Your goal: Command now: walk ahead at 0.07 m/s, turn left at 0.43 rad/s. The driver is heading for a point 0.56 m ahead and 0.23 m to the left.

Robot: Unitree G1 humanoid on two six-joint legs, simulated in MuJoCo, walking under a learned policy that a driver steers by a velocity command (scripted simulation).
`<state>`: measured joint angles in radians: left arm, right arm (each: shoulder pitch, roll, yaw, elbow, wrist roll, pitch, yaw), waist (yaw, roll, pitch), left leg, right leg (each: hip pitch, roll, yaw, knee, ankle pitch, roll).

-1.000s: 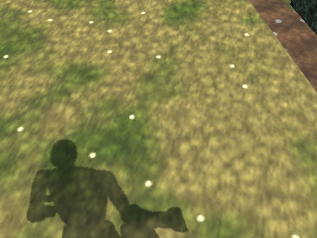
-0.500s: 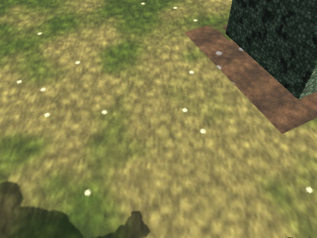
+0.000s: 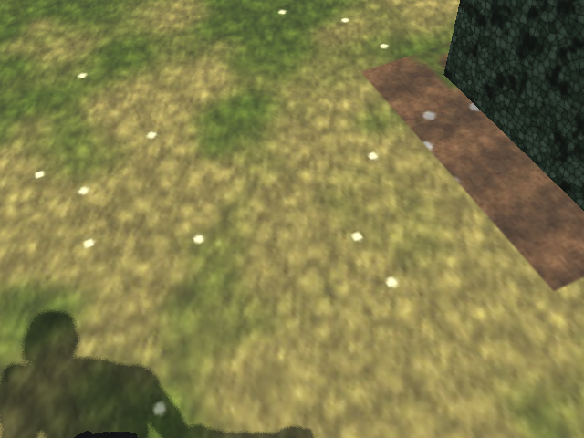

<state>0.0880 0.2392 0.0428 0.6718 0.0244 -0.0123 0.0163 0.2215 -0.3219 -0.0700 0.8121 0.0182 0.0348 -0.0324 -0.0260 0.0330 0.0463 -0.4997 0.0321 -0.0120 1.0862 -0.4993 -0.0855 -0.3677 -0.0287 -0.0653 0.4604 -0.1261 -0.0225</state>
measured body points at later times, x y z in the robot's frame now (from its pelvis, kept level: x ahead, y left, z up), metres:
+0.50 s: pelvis +0.02 +0.04 +0.01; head +0.05 +0.08 +0.46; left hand +0.10 +0.36 -0.11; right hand +0.24 -0.20 -0.07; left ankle +0.02 +0.13 -0.74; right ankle +0.09 -0.11 -0.68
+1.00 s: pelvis +0.03 +0.02 +0.01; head +0.07 +0.04 +0.45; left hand -0.01 +0.33 -0.10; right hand +0.32 -0.13 -0.09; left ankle -0.05 +0.14 -0.70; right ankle +0.10 -0.09 -0.74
